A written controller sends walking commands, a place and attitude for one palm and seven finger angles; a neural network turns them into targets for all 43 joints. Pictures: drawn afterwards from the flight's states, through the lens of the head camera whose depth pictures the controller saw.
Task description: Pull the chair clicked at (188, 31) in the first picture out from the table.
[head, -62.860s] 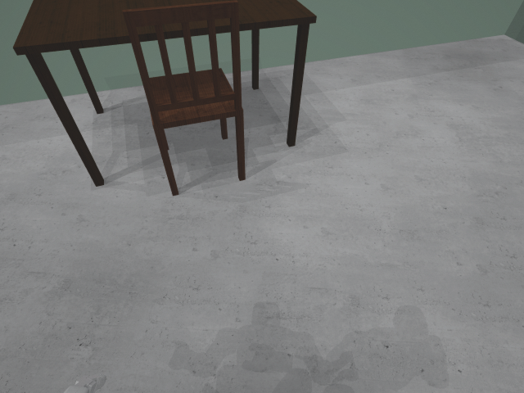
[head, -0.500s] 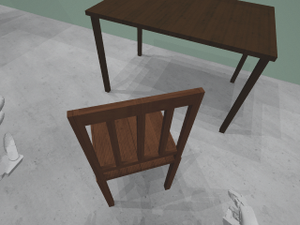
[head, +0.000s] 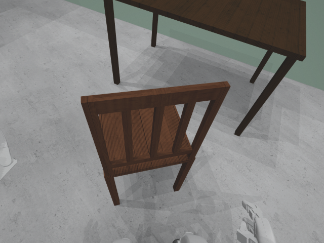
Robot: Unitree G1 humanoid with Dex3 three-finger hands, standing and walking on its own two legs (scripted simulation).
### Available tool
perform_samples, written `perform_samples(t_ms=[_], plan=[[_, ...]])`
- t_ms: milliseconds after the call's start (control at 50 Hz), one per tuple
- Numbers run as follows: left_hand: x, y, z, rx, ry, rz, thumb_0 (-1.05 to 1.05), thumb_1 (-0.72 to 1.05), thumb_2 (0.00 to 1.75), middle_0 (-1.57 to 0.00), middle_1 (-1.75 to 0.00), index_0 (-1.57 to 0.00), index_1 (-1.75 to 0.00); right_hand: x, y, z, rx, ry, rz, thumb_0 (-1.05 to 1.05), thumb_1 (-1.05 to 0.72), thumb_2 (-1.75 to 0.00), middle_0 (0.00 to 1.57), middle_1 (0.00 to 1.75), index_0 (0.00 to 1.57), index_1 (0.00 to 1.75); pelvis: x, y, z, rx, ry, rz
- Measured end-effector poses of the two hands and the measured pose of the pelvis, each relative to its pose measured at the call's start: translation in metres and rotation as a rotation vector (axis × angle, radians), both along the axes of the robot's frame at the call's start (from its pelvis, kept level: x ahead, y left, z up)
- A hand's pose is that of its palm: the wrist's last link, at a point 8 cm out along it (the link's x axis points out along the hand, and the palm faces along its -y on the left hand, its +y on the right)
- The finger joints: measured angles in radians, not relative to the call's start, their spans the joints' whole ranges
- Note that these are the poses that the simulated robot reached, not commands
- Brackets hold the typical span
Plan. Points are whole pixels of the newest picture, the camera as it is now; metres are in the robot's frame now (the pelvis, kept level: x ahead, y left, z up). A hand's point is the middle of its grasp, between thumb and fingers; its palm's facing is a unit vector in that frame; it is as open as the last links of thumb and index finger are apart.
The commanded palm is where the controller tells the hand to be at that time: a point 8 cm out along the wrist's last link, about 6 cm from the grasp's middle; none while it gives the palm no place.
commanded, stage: step back with the hand held close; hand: left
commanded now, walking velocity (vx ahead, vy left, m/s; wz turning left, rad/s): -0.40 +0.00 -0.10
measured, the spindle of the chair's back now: (155, 134) +0.45 +0.03 -0.07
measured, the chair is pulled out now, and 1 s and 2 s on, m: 0.60 0.60 0.60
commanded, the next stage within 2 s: stop stepping back and stand still in 0.28 s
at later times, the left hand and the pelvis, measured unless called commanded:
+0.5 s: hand (35, 229) +0.13 +0.18 +0.18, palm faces +0.19 -0.78 -0.60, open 7.4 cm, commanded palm +0.08 +0.24 +0.19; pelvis -0.09 -0.05 +0.02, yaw -6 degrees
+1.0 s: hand out of the picture +0.06 +0.23 +0.19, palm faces +0.46 -0.78 -0.44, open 7.4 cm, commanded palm +0.00 +0.26 +0.19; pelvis -0.15 -0.04 +0.01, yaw -1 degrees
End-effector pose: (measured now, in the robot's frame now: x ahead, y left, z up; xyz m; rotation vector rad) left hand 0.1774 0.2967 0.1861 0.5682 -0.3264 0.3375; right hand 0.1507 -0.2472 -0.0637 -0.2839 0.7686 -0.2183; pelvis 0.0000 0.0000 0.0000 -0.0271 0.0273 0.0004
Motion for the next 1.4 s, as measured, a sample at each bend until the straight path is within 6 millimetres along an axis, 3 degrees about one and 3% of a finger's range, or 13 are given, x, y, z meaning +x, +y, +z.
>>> perform_samples(t_ms=[100,240,340,440,520,640,800,900,1100,1240,1300,1360,1400], plan=[[-0.008,0.006,0.014,-0.009,-0.019,0.005,0.02,0.88,0.90,-0.21,-0.30,-0.21,-0.30,-0.008,0.011,0.011,0.017,-0.019,0.004,0.02,-0.90,-0.90,0.20,0.30,0.20,0.30,-0.007,0.000,0.011,-0.039,0.024,-0.021],[-0.012,-0.024,0.034,0.008,-0.083,-0.092,0.02,0.89,0.90,-0.21,-0.30,-0.21,-0.30,-0.024,0.014,0.010,0.080,-0.061,0.022,0.01,-0.90,-0.90,0.21,0.30,0.21,0.30,-0.031,-0.010,0.016,-0.037,0.039,-0.089],[-0.022,-0.056,0.027,0.086,0.005,-0.160,0.01,0.89,0.90,-0.21,-0.30,-0.21,-0.30,-0.049,-0.004,-0.005,0.132,-0.086,0.007,0.01,-0.90,-0.90,0.21,0.30,0.21,0.30,-0.066,-0.030,0.007,-0.026,0.035,-0.108],[-0.061,-0.082,0.028,0.133,0.100,-0.222,0.02,0.88,0.90,-0.21,-0.30,-0.21,-0.30,-0.096,-0.036,-0.012,0.138,-0.008,-0.064,0.01,-0.90,-0.90,0.21,0.30,0.21,0.30,-0.088,-0.043,0.011,-0.023,0.017,-0.093],[-0.087,-0.069,0.021,0.108,0.156,-0.125,0.01,0.88,0.90,-0.22,-0.30,-0.22,-0.30,-0.130,-0.060,-0.003,0.092,0.034,-0.154,0.02,-0.90,-0.90,0.21,0.30,0.21,0.30,-0.092,-0.046,0.015,0.030,0.025,-0.106],[-0.108,-0.038,0.000,-0.021,0.097,0.028,0.01,0.88,0.90,-0.22,-0.30,-0.22,-0.30,-0.153,-0.073,0.003,0.015,-0.001,-0.168,0.02,-0.91,-0.90,0.20,0.30,0.20,0.30,-0.109,-0.041,0.010,0.036,-0.027,-0.066],[-0.145,-0.055,0.014,-0.064,-0.014,-0.025,0.02,0.88,0.90,-0.21,-0.30,-0.21,-0.30,-0.158,-0.047,0.016,0.048,-0.092,-0.062,0.02,-0.90,-0.90,0.20,0.30,0.20,0.30,-0.135,-0.041,0.013,-0.007,-0.056,-0.048],[-0.155,-0.044,0.021,-0.033,-0.029,0.023,0.01,0.88,0.90,-0.21,-0.30,-0.21,-0.30,-0.159,-0.030,0.013,0.089,-0.094,-0.035,0.02,-0.90,-0.90,0.20,0.30,0.20,0.30,-0.143,-0.040,0.015,-0.016,-0.044,-0.044],[-0.158,-0.039,0.006,-0.066,0.013,0.063,0.02,0.89,0.90,-0.21,-0.30,-0.21,-0.30,-0.166,-0.023,-0.010,0.095,-0.001,0.006,0.02,-0.90,-0.90,0.21,0.30,0.21,0.30,-0.139,-0.039,0.007,-0.011,-0.047,-0.012],[-0.129,-0.028,0.000,-0.076,0.011,0.057,0.02,0.88,0.90,-0.21,-0.30,-0.21,-0.30,-0.157,-0.025,-0.004,0.058,0.005,-0.035,0.02,-0.90,-0.90,0.21,0.30,0.21,0.30,-0.119,-0.031,0.008,-0.001,-0.045,-0.029],[-0.097,-0.023,-0.046,-0.121,0.204,0.050,0.01,0.89,0.90,-0.20,-0.30,-0.20,-0.30,-0.147,-0.026,-0.015,0.088,0.042,-0.004,0.02,-0.90,-0.90,0.20,0.30,0.20,0.30,-0.112,-0.028,0.008,0.002,-0.011,-0.013],[-0.081,-0.032,-0.142,-0.293,0.589,0.089,0.00,0.90,0.90,-0.20,-0.30,-0.20,-0.30,-0.144,-0.025,-0.031,0.111,0.123,-0.004,0.01,-0.90,-0.90,0.20,0.30,0.20,0.30,-0.109,-0.025,0.006,0.011,0.011,-0.011],[-0.093,-0.054,-0.206,-0.390,0.852,0.091,0.01,0.90,0.90,-0.19,-0.29,-0.19,-0.30,-0.147,-0.022,-0.036,0.122,0.166,-0.013,0.01,-0.90,-0.90,0.20,0.30,0.20,0.30,-0.107,-0.024,0.006,0.015,0.011,-0.011]])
